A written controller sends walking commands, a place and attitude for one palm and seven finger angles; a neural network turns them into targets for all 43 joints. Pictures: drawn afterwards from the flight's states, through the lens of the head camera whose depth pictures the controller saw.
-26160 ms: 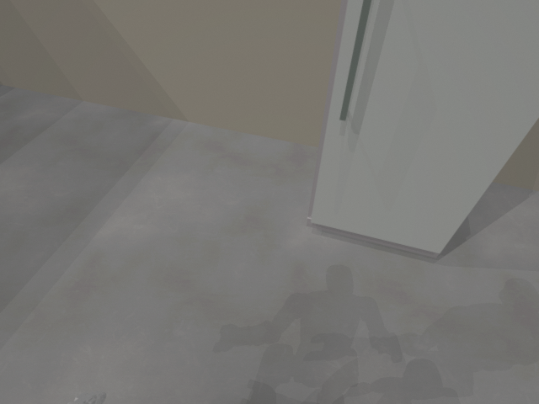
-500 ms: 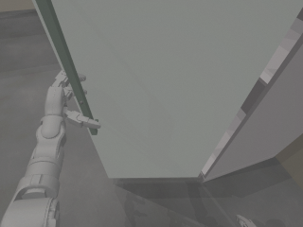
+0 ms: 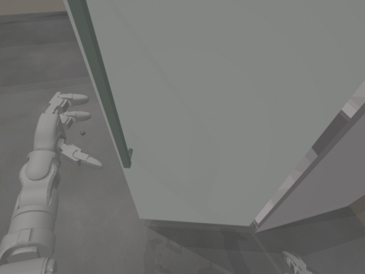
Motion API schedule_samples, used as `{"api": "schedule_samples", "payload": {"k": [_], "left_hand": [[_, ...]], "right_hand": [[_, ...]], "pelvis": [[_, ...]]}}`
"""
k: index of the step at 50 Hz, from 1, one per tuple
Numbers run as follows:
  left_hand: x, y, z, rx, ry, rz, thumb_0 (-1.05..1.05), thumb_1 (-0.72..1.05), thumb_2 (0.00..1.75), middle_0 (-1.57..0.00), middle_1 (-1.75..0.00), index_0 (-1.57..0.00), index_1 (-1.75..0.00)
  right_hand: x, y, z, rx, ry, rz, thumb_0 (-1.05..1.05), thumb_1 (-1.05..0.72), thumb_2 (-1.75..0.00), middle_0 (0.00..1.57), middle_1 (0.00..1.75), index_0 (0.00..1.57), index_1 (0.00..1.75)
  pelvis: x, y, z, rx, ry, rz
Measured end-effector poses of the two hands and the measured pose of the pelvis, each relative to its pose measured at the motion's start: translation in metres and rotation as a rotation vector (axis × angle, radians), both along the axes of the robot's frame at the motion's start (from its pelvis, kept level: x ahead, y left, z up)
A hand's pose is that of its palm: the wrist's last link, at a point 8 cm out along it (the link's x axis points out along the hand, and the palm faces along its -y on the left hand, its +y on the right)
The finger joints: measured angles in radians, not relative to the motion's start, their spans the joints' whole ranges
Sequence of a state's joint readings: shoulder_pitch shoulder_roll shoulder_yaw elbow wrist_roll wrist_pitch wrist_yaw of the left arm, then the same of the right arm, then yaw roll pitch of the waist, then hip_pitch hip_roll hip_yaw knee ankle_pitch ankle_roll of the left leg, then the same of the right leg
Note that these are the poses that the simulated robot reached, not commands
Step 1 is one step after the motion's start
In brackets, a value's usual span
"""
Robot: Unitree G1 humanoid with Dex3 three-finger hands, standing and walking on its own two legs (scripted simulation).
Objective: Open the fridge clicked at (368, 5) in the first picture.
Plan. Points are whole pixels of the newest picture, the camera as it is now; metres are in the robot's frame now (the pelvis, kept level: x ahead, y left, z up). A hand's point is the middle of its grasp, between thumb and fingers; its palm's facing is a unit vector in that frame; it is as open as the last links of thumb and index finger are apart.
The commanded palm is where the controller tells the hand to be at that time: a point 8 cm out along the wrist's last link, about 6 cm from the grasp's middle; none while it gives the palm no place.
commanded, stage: slip the hand off the handle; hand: left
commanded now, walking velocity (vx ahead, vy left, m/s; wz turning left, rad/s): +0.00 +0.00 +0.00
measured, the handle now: (111, 98) +0.43 +0.18 +0.16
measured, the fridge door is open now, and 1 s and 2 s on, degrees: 72 72 72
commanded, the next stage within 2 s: draw the hand back to the body in 0.92 s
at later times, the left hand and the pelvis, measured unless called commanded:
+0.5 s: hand (71, 150) +0.33 +0.25 +0.10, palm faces +0.14 -0.97 -0.19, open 14.6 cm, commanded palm +0.29 +0.30 +0.12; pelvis -0.01 +0.00 +0.00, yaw +0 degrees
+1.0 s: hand (58, 191) +0.24 +0.24 +0.11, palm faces +0.17 -0.96 -0.21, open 14.6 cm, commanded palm +0.21 +0.29 +0.12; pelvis -0.01 -0.01 +0.00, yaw +2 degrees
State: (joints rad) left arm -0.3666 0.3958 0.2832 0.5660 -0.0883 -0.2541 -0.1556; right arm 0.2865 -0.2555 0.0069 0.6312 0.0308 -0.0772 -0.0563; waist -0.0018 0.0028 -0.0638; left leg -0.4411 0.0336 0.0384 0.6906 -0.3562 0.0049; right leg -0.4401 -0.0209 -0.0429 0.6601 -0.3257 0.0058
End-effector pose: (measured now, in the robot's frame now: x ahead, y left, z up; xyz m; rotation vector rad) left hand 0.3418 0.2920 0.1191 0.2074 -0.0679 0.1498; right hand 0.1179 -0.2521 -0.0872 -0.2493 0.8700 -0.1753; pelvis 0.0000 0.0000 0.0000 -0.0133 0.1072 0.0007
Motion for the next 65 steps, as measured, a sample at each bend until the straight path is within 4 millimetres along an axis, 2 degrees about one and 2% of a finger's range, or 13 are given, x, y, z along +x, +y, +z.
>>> {"api": "schedule_samples", "payload": {"k": [14, 21, 27, 40, 49, 53, 57, 61, 65], "left_hand": [[0.0, 0.018, 0.0, 0.0, 0.011, 0.001, -0.02, -0.55, 0.2, -0.25, -1.15, -0.26, -1.15], [-0.023, 0.012, -0.001, -0.009, -0.002, -0.033, -0.02, -0.54, 0.2, -0.25, -1.15, -0.26, -1.15], [-0.05, 0.012, -0.01, -0.009, 0.011, 0.0, -0.02, -0.55, 0.2, -0.25, -1.15, -0.26, -1.15], [-0.1, 0.002, -0.002, 0.001, -0.003, 0.005, -0.02, -0.55, 0.2, -0.25, -1.15, -0.26, -1.15], [-0.132, -0.002, -0.002, 0.008, -0.002, 0.015, -0.02, -0.55, 0.2, -0.25, -1.15, -0.26, -1.15], [-0.136, -0.003, -0.003, 0.008, 0.0, 0.018, -0.02, -0.55, 0.2, -0.25, -1.15, -0.26, -1.15], [-0.131, 0.008, -0.003, -0.235, -0.026, 0.044, -0.02, -0.55, 0.19, -0.26, -1.15, -0.26, -1.15], [-0.127, 0.009, 0.007, -0.195, 0.009, 0.044, -0.02, -0.55, 0.2, -0.25, -1.15, -0.26, -1.15], [-0.134, 0.003, 0.018, -0.177, -0.001, 0.013, -0.02, -0.55, 0.2, -0.25, -1.15, -0.25, -1.15]], "right_hand": [[-0.016, 0.005, -0.006, -0.003, 0.032, -0.015, 0.01, -0.9, -0.89, 0.2, 0.3, 0.21, 0.3], [-0.021, 0.006, -0.005, 0.013, 0.018, -0.019, 0.01, -0.9, -0.89, 0.2, 0.3, 0.21, 0.3], [-0.01, 0.007, -0.001, 0.009, -0.03, 0.008, 0.01, -0.9, -0.89, 0.2, 0.3, 0.21, 0.3], [0.037, 0.019, 0.016, 0.031, -0.206, 0.094, 0.01, -0.9, -0.89, 0.2, 0.3, 0.21, 0.3], [0.045, 0.02, 0.021, 0.036, -0.253, 0.132, 0.01, -0.9, -0.89, 0.2, 0.3, 0.21, 0.3], [0.042, 0.018, 0.017, 0.027, -0.24, 0.138, 0.01, -0.9, -0.89, 0.2, 0.3, 0.21, 0.3], [0.038, 0.016, 0.017, 0.017, -0.24, 0.111, 0.01, -0.9, -0.89, 0.2, 0.3, 0.21, 0.3], [0.038, 0.015, 0.025, 0.022, -0.284, 0.102, 0.01, -0.9, -0.89, 0.2, 0.3, 0.21, 0.3], [0.04, 0.016, 0.031, 0.035, -0.324, 0.1, 0.01, -0.9, -0.89, 0.2, 0.3, 0.21, 0.3]], "pelvis": [[-0.004, 0.004, -0.003, -0.003, 0.007, -0.002], [-0.004, 0.006, -0.002, -0.002, -0.001, -0.01], [-0.007, 0.004, -0.003, -0.001, -0.019, -0.004], [-0.012, -0.004, -0.002, 0.002, -0.055, 0.015], [-0.014, -0.01, -0.002, 0.003, -0.071, 0.026], [-0.016, -0.013, -0.003, 0.003, -0.074, 0.033], [-0.015, -0.014, 0.0, 0.001, -0.095, 0.037], [-0.011, -0.013, 0.004, 0.005, -0.104, 0.03], [-0.008, -0.012, 0.006, 0.008, -0.11, 0.02]]}}
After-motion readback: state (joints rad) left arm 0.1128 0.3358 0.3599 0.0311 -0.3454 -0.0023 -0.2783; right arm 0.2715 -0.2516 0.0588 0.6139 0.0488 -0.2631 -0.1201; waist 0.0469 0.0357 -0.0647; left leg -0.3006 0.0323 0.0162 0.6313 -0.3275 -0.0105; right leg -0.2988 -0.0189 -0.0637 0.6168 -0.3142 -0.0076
